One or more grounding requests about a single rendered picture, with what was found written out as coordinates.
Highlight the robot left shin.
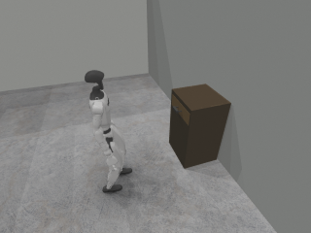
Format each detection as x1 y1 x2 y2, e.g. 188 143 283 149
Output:
121 150 126 171

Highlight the cabinet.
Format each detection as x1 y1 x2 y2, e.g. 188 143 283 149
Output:
169 83 231 169

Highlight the robot right hand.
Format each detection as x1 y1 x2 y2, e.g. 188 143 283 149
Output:
106 155 121 172

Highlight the drawer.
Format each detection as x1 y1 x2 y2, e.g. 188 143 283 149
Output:
172 94 190 125

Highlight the handle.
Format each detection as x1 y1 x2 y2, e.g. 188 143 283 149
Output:
172 106 182 114

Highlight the robot right upper arm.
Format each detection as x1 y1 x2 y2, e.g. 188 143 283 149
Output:
91 101 104 135

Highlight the robot right forearm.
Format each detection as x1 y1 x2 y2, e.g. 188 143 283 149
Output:
94 130 113 158

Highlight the robot left thigh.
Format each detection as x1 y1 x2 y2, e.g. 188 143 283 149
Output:
110 124 125 156

